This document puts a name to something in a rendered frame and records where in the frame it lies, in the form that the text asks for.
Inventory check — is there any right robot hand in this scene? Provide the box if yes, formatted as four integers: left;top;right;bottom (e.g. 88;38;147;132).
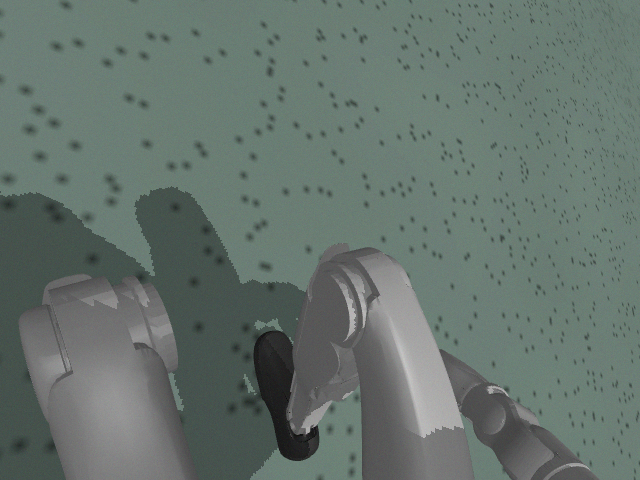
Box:
439;349;489;414

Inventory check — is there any right robot foot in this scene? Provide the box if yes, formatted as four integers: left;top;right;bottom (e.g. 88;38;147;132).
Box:
254;331;319;461

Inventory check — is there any right robot arm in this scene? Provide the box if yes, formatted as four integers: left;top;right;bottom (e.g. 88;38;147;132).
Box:
461;383;600;480

